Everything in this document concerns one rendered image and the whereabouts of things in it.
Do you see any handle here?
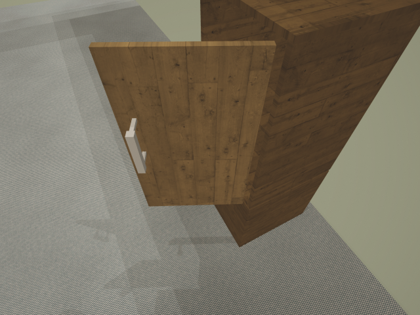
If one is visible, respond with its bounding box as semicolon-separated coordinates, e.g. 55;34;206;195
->
125;118;147;173

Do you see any cupboard door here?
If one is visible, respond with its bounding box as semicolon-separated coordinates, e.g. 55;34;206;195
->
89;41;276;207

